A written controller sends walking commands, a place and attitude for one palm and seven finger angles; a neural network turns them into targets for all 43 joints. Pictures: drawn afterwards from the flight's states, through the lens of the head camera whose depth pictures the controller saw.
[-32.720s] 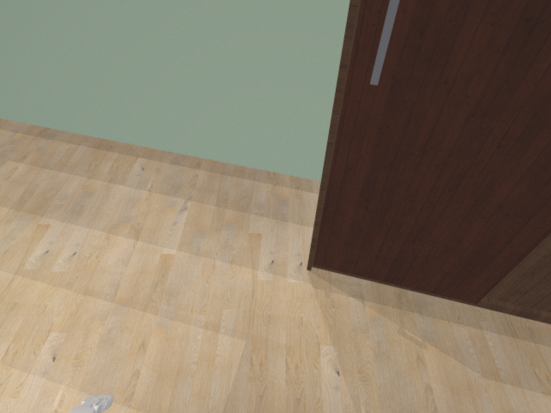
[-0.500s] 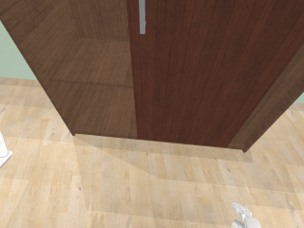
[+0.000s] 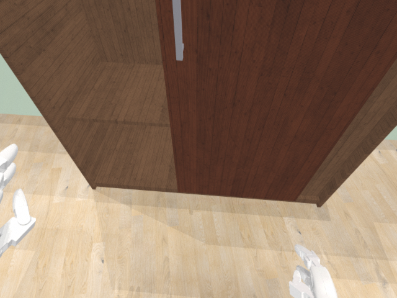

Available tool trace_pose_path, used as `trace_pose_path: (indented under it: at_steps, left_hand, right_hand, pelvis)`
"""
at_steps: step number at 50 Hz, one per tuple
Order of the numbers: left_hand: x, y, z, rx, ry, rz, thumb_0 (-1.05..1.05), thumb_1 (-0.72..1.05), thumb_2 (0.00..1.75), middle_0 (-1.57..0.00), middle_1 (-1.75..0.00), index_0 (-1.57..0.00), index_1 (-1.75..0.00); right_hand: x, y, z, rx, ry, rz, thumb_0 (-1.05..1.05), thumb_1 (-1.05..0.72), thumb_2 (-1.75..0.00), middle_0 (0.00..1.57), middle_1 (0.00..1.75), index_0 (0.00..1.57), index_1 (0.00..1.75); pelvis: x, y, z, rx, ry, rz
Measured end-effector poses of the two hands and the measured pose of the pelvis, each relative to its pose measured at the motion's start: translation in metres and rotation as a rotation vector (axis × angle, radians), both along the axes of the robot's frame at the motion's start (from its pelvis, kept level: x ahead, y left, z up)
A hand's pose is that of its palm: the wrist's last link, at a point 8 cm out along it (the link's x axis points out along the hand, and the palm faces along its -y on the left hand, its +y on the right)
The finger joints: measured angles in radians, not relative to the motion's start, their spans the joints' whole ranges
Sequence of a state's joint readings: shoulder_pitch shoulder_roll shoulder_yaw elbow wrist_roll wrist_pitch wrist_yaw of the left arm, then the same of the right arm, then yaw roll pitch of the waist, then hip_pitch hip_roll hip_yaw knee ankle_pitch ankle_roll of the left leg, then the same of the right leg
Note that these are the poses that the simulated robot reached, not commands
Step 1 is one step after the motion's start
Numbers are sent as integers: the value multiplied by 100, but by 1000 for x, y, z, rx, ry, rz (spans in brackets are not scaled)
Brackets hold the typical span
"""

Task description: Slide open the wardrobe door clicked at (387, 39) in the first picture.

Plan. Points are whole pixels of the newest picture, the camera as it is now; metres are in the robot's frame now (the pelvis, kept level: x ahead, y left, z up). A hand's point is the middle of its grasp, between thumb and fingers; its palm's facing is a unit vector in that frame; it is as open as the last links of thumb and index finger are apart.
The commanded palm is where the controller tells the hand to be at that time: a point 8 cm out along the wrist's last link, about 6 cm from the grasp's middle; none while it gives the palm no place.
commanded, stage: let the arm hang, fingers relaxed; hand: left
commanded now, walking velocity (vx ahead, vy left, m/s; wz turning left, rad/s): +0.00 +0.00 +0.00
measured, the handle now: (178, 2) +0.69 +0.09 +0.25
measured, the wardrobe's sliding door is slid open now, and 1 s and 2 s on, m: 0.48 0.48 0.48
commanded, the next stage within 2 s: look to check the result in 1.14 s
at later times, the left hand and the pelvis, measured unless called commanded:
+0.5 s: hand out of the picture -0.03 +0.20 -0.18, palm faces +0.03 -0.98 -0.20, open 7.1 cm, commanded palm none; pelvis -0.06 +0.00 +0.00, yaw +2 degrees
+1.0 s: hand out of the picture -0.03 +0.20 -0.17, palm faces +0.02 -0.98 -0.19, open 7.3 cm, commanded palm none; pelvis -0.04 +0.02 +0.01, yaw +1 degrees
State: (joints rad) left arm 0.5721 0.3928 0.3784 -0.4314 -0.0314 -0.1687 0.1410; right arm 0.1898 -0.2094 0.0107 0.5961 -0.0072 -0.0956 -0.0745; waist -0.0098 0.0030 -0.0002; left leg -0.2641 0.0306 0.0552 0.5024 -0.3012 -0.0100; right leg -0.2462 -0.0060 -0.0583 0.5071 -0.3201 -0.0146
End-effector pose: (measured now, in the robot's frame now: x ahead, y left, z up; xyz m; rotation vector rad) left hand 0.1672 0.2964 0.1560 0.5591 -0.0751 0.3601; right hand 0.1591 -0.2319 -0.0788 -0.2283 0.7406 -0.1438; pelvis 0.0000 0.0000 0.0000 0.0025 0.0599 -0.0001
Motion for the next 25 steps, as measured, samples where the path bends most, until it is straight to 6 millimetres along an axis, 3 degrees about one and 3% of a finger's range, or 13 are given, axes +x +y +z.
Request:
trace_pose_path:
  at_steps: [2,4,8,11,15,17,21,25]
  left_hand:
    - [-4,1,0,-9,-7,-6,1,88,90,-21,-30,-22,-30]
    - [-1,5,-22,-35,59,-20,1,88,90,-21,-30,-21,-30]
    - [-7,6,-130,-195,479,36,0,89,90,-20,-30,-20,-30]
    - [-44,-17,-208,-313,807,70,1,90,90,-20,-30,-20,-30]
    - [-114,-62,-274,-472,1105,76,1,90,90,-20,-30,-20,-29]
    - [-144,-76,-292,-554,1178,115,0,92,90,-20,-30,-20,-30]
    - [-179,-64,-302,-579,1250,189,-2,99,90,-21,-30,-21,-30]
    - [-207,-52,-300,-568,1331,234,-2,97,90,-21,-30,-21,-30]
  right_hand:
    - [-5,-2,3,-22,10,-4,1,-90,-90,21,30,21,30]
    - [-9,-5,-1,-11,23,31,1,-90,-90,21,30,21,30]
    - [-22,-14,-25,2,102,56,0,-90,-90,21,30,21,30]
    - [-43,-17,-39,15,162,35,0,-90,-90,21,30,21,30]
    - [-89,-16,-48,16,304,4,0,-91,-90,20,30,20,30]
    - [-116,-15,-50,7,395,-11,0,-91,-90,20,30,20,30]
    - [-168,-8,-53,3,563,-33,0,-91,-90,20,30,20,30]
    - [-205,2,-57,25,659,-65,0,-91,-90,20,30,20,30]
  pelvis:
    - [-3,1,1,1,-8,-4]
    - [-9,5,1,-5,-8,12]
    - [-22,11,-7,13,-2,23]
    - [-31,9,-10,17,-14,18]
    - [-39,3,-10,18,-36,31]
    - [-42,1,-9,13,-48,40]
    - [-50,-1,-5,-6,-56,47]
    - [-55,4,-1,-18,-54,43]
